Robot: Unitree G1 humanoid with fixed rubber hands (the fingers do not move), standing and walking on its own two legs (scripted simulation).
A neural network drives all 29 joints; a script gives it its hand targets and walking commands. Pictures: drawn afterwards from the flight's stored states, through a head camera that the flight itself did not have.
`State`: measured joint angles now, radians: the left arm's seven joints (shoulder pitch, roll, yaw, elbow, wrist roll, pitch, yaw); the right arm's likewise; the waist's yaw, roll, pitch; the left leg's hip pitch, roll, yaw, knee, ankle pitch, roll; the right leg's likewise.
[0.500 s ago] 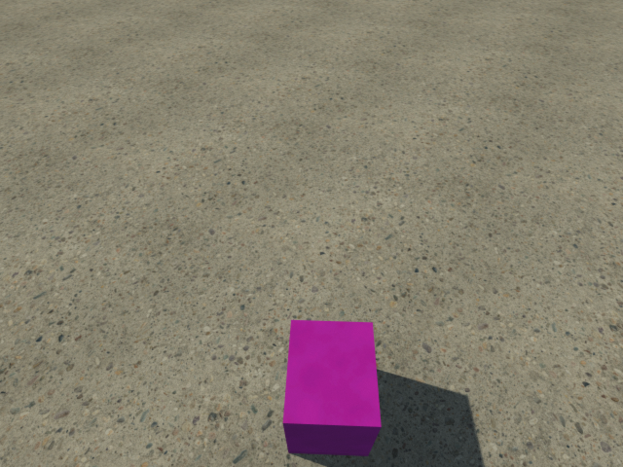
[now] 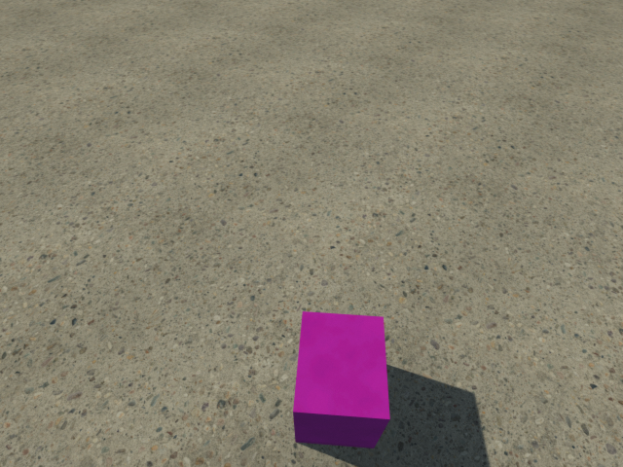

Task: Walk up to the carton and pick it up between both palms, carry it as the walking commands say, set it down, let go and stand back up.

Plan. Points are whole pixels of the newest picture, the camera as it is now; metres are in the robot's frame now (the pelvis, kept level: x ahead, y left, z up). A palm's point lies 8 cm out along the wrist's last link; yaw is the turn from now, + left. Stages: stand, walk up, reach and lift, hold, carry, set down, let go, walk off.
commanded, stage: walk up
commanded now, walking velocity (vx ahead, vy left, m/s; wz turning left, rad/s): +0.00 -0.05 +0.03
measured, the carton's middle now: (338, 380) +0.47 -0.08 -0.63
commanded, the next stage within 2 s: none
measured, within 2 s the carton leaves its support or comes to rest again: neither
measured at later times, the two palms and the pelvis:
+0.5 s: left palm out of the picture -0.01 +0.19 -0.14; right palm out of the picture +0.05 -0.28 -0.13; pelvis +0.00 -0.03 +0.00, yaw +1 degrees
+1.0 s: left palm out of the picture +0.02 +0.19 -0.14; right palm out of the picture +0.04 -0.28 -0.14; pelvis +0.01 -0.05 +0.00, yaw +1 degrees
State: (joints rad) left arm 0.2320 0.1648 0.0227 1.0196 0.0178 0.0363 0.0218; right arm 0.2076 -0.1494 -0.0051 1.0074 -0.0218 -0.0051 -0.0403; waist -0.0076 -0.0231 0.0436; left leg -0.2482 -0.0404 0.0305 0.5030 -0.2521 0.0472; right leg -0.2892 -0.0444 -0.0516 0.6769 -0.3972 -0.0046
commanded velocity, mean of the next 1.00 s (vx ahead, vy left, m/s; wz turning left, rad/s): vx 0.00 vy -0.07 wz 0.01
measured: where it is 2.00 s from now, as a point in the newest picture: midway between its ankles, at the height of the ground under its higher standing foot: outside the picture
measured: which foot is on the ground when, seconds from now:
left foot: down 0.00-1.00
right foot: up 0.00-0.04, down 0.06-1.00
